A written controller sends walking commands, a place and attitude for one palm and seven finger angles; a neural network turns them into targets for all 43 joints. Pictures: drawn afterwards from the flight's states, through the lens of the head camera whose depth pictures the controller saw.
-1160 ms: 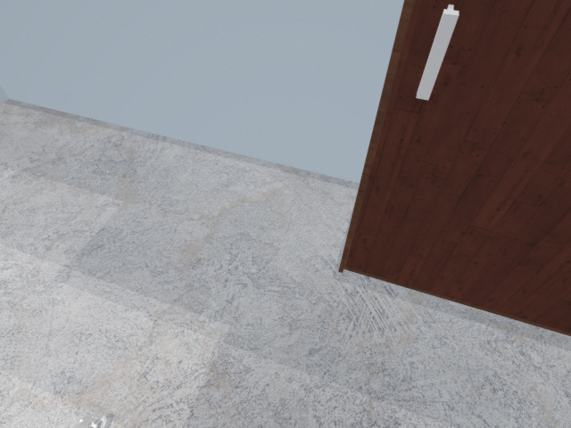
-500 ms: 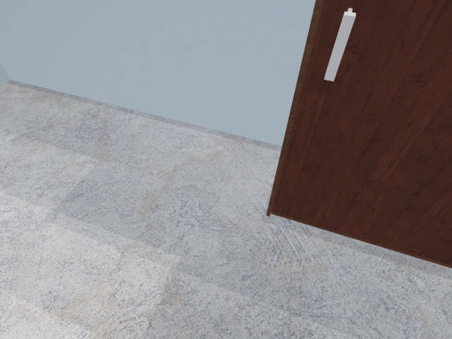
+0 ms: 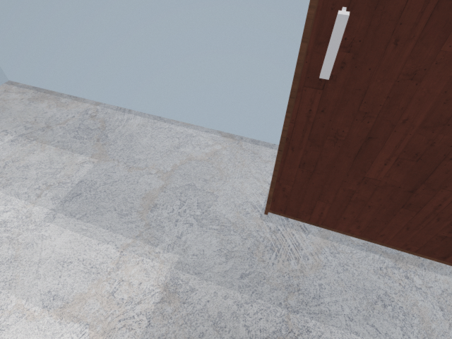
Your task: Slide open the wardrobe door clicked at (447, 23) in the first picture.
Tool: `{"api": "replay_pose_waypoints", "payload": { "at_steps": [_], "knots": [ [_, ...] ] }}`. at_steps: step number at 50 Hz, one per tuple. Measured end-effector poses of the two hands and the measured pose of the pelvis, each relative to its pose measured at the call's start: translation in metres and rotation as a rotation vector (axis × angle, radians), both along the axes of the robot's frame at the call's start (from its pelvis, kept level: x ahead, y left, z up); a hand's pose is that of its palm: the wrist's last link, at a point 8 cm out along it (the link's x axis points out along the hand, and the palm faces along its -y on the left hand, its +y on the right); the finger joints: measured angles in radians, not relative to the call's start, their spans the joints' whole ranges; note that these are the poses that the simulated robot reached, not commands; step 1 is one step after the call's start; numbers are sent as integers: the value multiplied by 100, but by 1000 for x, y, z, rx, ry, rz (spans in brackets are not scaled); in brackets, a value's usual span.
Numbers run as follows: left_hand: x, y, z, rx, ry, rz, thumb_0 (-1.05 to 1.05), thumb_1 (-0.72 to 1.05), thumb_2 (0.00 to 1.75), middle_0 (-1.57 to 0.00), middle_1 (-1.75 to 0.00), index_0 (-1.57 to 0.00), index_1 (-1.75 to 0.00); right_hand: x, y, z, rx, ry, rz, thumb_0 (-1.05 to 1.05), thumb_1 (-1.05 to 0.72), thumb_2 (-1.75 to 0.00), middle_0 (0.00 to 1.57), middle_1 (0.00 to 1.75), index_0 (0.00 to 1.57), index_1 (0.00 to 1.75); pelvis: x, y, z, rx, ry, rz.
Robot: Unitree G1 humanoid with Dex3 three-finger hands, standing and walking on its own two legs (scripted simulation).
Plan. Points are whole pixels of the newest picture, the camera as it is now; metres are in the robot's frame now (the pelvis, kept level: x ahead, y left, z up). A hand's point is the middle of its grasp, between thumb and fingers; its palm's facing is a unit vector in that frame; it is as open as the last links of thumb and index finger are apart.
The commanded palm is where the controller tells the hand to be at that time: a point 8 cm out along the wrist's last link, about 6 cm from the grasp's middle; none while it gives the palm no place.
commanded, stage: look at it before walking up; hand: left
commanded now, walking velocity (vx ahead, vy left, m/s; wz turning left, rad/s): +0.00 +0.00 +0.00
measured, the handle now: (334, 43) +0.81 -0.24 +0.16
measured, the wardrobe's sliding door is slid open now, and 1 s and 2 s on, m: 0.00 0.00 0.00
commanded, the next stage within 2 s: turn to face it in 0.28 s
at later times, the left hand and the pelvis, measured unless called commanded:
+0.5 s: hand out of the picture +0.08 +0.25 -0.16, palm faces -0.03 -0.94 -0.34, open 7.4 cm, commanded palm none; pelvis +0.01 +0.00 +0.00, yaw +0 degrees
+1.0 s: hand out of the picture +0.06 +0.19 -0.19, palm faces -0.12 -0.97 -0.20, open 7.4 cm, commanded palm none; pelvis -0.03 +0.02 -0.02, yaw -8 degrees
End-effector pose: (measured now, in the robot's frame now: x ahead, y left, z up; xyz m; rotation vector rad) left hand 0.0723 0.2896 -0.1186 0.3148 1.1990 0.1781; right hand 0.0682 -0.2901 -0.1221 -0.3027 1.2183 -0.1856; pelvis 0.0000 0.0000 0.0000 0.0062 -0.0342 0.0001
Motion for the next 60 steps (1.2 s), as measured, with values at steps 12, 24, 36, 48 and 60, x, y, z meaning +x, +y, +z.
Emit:
{"api": "replay_pose_waypoints", "payload": {
  "at_steps": [12, 24, 36, 48, 60],
  "knots": [
    [-1, 1, -2, -2, 13, 6, 0, 90, 90, -21, -30, -21, -30, 3, -1, 2, -8, 7, 0, 0, -91, -90, 20, 30, 20, 30, 3, 0, 0, -2, 1, 1],
    [2, 5, -1, 2, 14, 8, 0, 90, 90, -21, -30, -21, -30, 13, 2, 3, -9, -6, 7, 0, -91, -90, 20, 30, 20, 30, 7, 3, 1, -2, 2, -3],
    [-2, -23, -18, -43, 58, -39, 0, 90, 90, -20, -30, -20, -30, -14, 28, -16, 58, -34, -96, 0, -91, -90, 20, 30, 20, 30, -2, 2, -9, 9, 5, -88],
    [-15, -53, -34, -124, 62, -75, 0, 90, 90, -21, -30, -21, -30, -86, 48, -30, 86, 69, -216, 0, -91, -90, 20, 30, 20, 30, -22, 10, -16, -3, 27, -122],
    [-6, -39, -27, -111, 69, -139, 0, 90, 90, -20, -30, -20, -30, -139, 75, -21, 100, 74, -312, 0, -91, -90, 20, 30, 20, 30, -36, 19, -8, -13, 27, -222]
  ]
}}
